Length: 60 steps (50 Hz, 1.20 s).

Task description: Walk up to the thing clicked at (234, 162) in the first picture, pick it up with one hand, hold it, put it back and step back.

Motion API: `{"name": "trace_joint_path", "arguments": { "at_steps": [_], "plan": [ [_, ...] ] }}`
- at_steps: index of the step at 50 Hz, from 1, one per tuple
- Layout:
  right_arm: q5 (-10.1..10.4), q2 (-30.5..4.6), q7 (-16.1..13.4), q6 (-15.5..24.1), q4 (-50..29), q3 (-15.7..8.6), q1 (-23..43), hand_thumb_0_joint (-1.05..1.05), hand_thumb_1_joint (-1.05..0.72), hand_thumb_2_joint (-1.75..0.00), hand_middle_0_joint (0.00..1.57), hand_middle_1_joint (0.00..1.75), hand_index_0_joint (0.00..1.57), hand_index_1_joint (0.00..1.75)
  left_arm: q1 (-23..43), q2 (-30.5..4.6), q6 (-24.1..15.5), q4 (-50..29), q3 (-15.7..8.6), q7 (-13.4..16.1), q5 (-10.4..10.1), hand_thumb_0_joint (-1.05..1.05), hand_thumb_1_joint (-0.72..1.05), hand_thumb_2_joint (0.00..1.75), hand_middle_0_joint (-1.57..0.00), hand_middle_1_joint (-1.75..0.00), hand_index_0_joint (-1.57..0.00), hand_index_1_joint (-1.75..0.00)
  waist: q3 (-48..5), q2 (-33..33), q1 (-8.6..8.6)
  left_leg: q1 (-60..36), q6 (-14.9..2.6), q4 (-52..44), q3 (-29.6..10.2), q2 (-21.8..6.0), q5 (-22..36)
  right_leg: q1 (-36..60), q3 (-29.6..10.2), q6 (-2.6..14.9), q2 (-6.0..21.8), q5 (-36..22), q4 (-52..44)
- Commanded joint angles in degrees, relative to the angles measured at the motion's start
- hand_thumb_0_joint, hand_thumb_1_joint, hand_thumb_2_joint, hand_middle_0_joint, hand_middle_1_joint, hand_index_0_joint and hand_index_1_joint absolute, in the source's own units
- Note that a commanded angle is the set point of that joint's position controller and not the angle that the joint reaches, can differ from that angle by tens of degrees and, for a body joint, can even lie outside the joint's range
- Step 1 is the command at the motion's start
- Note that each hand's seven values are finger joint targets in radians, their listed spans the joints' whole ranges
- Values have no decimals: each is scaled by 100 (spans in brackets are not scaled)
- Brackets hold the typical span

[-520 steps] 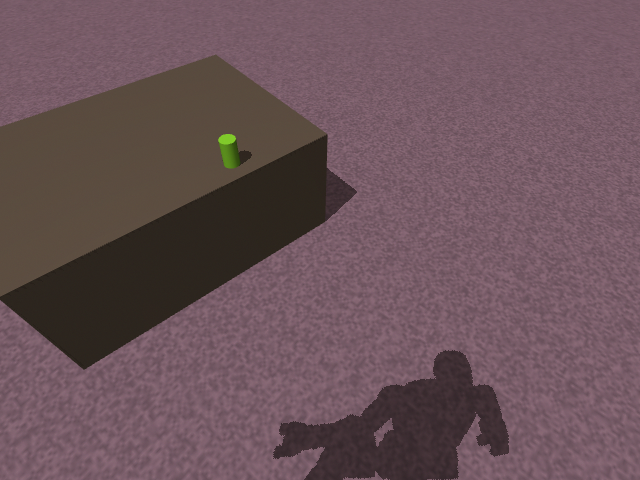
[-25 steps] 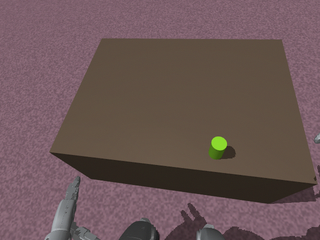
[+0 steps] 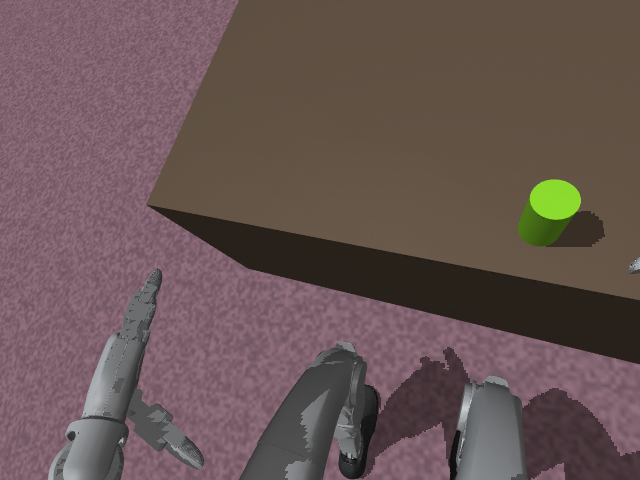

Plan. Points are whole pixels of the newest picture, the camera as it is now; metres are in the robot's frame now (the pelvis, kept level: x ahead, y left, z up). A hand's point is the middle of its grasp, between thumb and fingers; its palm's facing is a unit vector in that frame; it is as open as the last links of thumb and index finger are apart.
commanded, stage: close in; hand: right
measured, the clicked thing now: (546, 215) +0.47 -0.16 -0.11
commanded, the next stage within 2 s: rest palm in 0.58 s
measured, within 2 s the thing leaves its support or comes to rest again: leaves its support in 1.04 s
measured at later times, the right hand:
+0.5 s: hand (580, 199) +0.49 -0.20 -0.10, palm faces +0.01 +1.00 +0.03, open 17.8 cm
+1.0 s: hand (550, 187) +0.50 -0.16 -0.09, palm faces +0.05 +1.00 +0.02, open 16.8 cm
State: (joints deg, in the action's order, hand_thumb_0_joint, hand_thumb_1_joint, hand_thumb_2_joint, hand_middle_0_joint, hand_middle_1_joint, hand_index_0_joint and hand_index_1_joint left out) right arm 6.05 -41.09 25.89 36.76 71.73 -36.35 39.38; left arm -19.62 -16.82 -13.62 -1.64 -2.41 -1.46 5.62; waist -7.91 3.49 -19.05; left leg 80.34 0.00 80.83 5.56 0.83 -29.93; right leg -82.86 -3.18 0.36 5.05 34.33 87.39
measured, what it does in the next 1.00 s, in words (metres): lowers itself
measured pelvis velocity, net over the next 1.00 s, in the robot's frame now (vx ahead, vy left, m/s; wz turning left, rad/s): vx -0.01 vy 0.01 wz -0.01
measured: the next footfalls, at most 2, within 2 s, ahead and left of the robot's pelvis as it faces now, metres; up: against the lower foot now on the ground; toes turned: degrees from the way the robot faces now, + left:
none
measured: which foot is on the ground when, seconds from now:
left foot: down 0.00-1.00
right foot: down 0.00-1.00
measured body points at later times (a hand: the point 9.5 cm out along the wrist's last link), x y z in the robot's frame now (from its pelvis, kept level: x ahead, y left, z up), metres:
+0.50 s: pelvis -0.02 +0.00 -0.06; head +0.17 -0.09 +0.34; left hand +0.15 +0.26 +0.05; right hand +0.48 -0.25 -0.10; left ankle +0.07 +0.13 -0.57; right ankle +0.04 -0.11 -0.57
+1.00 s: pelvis -0.01 +0.01 -0.05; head +0.17 -0.07 +0.35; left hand +0.16 +0.26 +0.07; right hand +0.49 -0.21 -0.08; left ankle +0.07 +0.13 -0.57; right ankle +0.04 -0.11 -0.57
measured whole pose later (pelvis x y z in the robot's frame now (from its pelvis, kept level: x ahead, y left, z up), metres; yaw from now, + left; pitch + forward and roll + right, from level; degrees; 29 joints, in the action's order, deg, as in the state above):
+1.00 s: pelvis -0.01 +0.01 -0.05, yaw +0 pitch +32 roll +5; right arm -2.2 -28.2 6.1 33.4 63.3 -27.8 43.2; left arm -28.1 -18.3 -8.1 -23.6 -9.0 -4.2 5.0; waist -9.6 1.3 -21.1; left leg 92.0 -0.3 93.0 4.9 -0.3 -33.0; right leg -93.7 -3.1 0.3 4.0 36.6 98.0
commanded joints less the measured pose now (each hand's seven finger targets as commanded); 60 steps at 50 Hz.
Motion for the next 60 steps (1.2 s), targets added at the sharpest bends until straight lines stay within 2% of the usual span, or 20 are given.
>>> {"name": "trace_joint_path", "arguments": {
  "at_steps": [1, 4, 9, 11, 12, 13, 16, 18, 19, 22, 28, 31, 35, 38, 41, 44, 49, 52, 57, 60],
  "plan": [
    [17, -1234, -68, 384, -629, -6, 1751, 0, 61, -3, 5, 5, 5, 5, -349, -1320, -384, -1706, -997, 64, -66, 0, -54, 3, -4, -4, -4, -4, -3165, -2137, -126, -930, -233, -347, -242, 183, 978, 2185, -301, -42, -156, -1551, -617],
    [-63, -1315, -190, 360, -622, -66, 1775, 0, 61, -3, 5, 5, 6, 5, -584, -1197, -380, -2109, -860, 13, -99, 0, -54, 3, -4, -4, -4, -4, -3155, -2052, -160, -738, -229, -86, -255, 171, 896, 1623, -307, -33, -186, -1295, -343],
    [-226, -1771, -585, 388, -1583, -358, 2167, 0, 61, -1, 6, 5, 6, 5, -971, -1438, -337, -2618, -1284, -48, -122, 0, -54, 3, -5, -4, -5, -4, -3812, -2708, -109, -647, -246, 227, -244, 166, 1004, 1860, -263, -51, -208, -1448, -103],
    [-308, -1187, -683, 295, -1749, 95, 2272, 0, 61, 0, 6, 4, 6, 4, -979, -1562, -300, -2713, -1531, -53, -138, 0, -54, 3, -4, -4, -5, -4, -3699, -2985, -311, -242, -262, 251, -153, 179, 812, 2263, -317, -84, -179, -1387, -210],
    [-331, -551, -711, 129, -1174, 423, 1991, 0, 61, 0, 6, 4, 6, 4, -1101, -1540, -254, -2582, -1600, -57, -150, 0, -54, 3, -5, -5, -5, -4, -3017, -2704, -495, 106, -254, 231, -74, 209, 566, 1993, -374, -67, -172, -1043, -256],
    [-336, -282, -762, 31, -1130, 548, 1941, 0, 61, -1, 6, 4, 6, 4, -1232, -1423, -205, -2505, -1511, -71, -172, 0, -54, 4, -5, -5, -5, -4, -2705, -2590, -498, 234, -254, 223, -67, 200, 439, 1729, -385, -62, -179, -776, -310],
    [-571, -697, -978, -68, -2153, 545, 2448, 0, 61, -1, 5, 5, 5, 5, -1177, -1296, -95, -2417, -1494, -81, -189, 0, -54, 4, -5, -5, -5, -4, -3182, -3128, -121, 321, -269, 380, -115, 127, 354, 1993, -334, -135, -184, -686, -373],
    [-606, 64, -1000, -221, -1890, 1036, 2323, 0, 61, -1, 6, 4, 5, 4, -1078, -1317, -62, -2464, -1624, -85, -185, 0, -55, 4, -5, -5, -5, -5, -2907, -2925, -280, 556, -256, 443, -66, 112, 275, 2023, -420, -144, -155, -530, -369],
    [-591, 273, -1039, -237, -1853, 1086, 2329, 0, 61, -1, 5, 5, 5, 5, -1107, -1273, -62, -2408, -1591, -89, -187, 0, -55, 4, -5, -5, -5, -5, -2776, -2852, -304, 601, -254, 494, -38, 97, 289, 1931, -479, -158, -143, -528, -403],
    [-560, -395, -1306, -244, -2077, 528, 2381, 0, 61, -1, 5, 5, 5, 5, -981, -1434, -4, -2809, -1609, -49, -246, 0, -55, 4, -5, -5, -4, -5, -3138, -2377, -103, 217, -226, 436, -30, 101, 420, 1803, -510, -91, -182, -493, -411],
    [-589, -373, -1670, -71, -1773, 335, 2164, 0, 61, -1, 4, 5, 5, 5, -1180, -1276, 161, -3175, -1513, -36, -208, 0, -54, 4, -4, -4, -4, -4, -3302, -1799, -70, -624, -200, 250, -157, 171, 793, 1231, -214, 53, -291, -800, -260],
    [-686, -81, -1704, 45, -1716, 539, 2167, 0, 61, -1, 4, 6, 5, 6, -1253, -1091, 191, -3164, -1381, -61, -192, 0, -54, 3, -4, -5, -5, -4, -3144, -1952, -100, -452, -225, 300, -182, 168, 681, 1286, -181, 18, -292, -786, -261],
    [-752, -7, -1825, 124, -1814, 580, 2276, 0, 61, -5, 3, 7, 3, 7, -1189, -1223, 174, -3142, -1642, -57, -135, 0, -60, 9, -5, -4, -2, -8, -3242, -2102, -174, -421, -194, 260, -236, 178, 792, 1461, -162, 22, -265, -934, -165],
    [-757, 380, -1816, 121, -1788, 846, 2263, 0, 61, -5, 5, 8, 6, 8, -1249, -1176, 187, -3055, -1607, -81, -157, 0, -60, 9, -5, -4, -2, -8, -3103, -2169, -205, -181, -222, 300, -161, 172, 804, 1642, -208, -4, -263, -1054, -263],
    [-802, 418, -1837, 117, -2125, 903, 2375, 0, 61, -3, 18, 13, 18, 13, -1290, -1267, 188, -3091, -1777, -84, -151, 0, -57, 7, -5, -5, -4, -7, -3415, -2324, -276, -179, -212, 322, -107, 158, 979, 2052, -250, -27, -234, -1409, -241],
    [-795, 641, -1872, 70, -1954, 1035, 2467, 0, 61, -6, 37, 22, 37, 22, -1368, -1029, 227, -3033, -1488, -132, -133, 0, -56, 6, -5, -5, -4, -6, -3228, -2191, -274, -235, -199, 263, -115, 162, 1056, 1902, -237, -4, -244, -1463, -214],
    [-858, 209, -2023, 38, -2068, 832, 2739, 0, 61, -6, 53, 29, 53, 29, -1286, -1207, 282, -3267, -1582, -109, -158, 0, -55, 5, -4, -5, -4, -5, -3489, -2256, -247, -365, -208, 237, -158, 141, 981, 2005, -208, -16, -274, -1320, -296],
    [-861, 591, -2061, -37, -1415, 978, 2529, 0, 60, -10, 63, 36, 63, 37, -1384, -1078, 321, -3223, -1497, -145, -165, 0, -54, 5, -4, -5, -4, -5, -2949, -1891, -364, -362, -187, 131, -195, 154, 838, 1549, -179, 40, -298, -975, -291],
    [-856, 134, -2154, -15, -1531, 588, 2136, 0, 54, -21, 79, 51, 79, 51, -1267, -1213, 315, -3604, -1608, -188, -176, 0, -54, 5, -4, -4, -4, -4, -3375, -1544, -156, -1229, -91, -5, -495, 130, 1022, 963, -43, 120, -301, -924, -130],
    [-820, 327, -2122, 25, -1468, 630, 2139, 0, 49, -24, 87, 56, 86, 56, -1269, -1068, 307, -3392, -1550, -205, -201, 0, -55, 5, -4, -4, -4, -4, -3180, -1441, -185, -1271, -77, -30, -517, 139, 943, 729, -28, 138, -305, -792, -142]
  ]
}}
